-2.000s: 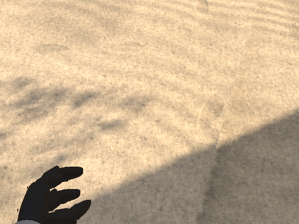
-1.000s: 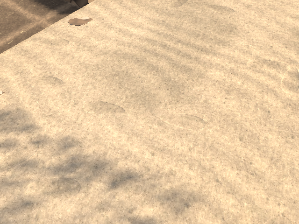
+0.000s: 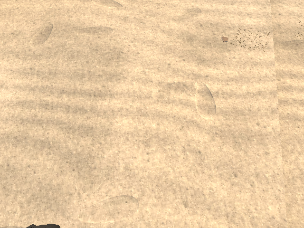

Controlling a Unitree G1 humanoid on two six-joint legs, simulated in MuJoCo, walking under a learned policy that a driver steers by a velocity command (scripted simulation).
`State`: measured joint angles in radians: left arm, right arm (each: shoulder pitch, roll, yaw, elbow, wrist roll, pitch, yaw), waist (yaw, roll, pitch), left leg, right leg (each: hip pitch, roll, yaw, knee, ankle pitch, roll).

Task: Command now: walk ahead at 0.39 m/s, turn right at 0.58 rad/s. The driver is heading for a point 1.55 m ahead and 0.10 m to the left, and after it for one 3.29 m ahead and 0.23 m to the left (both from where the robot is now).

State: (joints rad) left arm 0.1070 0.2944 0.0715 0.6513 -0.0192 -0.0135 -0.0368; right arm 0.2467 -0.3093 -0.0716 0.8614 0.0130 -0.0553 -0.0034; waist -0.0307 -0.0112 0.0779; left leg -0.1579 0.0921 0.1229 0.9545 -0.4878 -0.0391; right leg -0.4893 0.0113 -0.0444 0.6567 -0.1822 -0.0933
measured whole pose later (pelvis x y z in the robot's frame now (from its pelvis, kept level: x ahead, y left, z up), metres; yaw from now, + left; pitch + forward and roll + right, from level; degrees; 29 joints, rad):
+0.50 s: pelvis +0.19 +0.02 +0.01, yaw -14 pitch +2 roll +1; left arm 0.20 0.30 0.06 0.68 0.00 0.02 0.03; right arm 0.08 -0.26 -0.04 0.76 -0.03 -0.06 0.01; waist 0.01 -0.03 0.02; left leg -0.41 -0.03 -0.01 0.52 -0.15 0.02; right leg -0.31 0.11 0.16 0.84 -0.57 0.01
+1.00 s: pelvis +0.21 +0.01 +0.02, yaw -2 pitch +2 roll +0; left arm 0.18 0.28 0.08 0.74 0.00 0.02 0.05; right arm 0.12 -0.32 -0.08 0.75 0.03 0.04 0.03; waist 0.02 0.00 0.06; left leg -0.43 0.01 0.03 0.79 -0.39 -0.05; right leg -0.20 -0.07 -0.07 0.50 -0.32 0.03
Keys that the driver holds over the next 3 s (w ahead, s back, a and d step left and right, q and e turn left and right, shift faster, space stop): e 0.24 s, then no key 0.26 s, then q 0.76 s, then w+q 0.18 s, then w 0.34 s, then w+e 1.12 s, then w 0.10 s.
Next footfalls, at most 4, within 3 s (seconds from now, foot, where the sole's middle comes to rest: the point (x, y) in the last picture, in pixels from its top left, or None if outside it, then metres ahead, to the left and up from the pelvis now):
0.42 left None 0.33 0.10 -0.75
0.70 right None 0.20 -0.13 -0.75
1.06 left None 0.27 0.13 -0.75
1.50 right None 0.32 -0.08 -0.75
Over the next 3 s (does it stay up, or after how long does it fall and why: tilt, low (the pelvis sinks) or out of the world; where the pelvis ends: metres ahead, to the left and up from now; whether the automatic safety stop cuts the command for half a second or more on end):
stays up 0.98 0.19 0.01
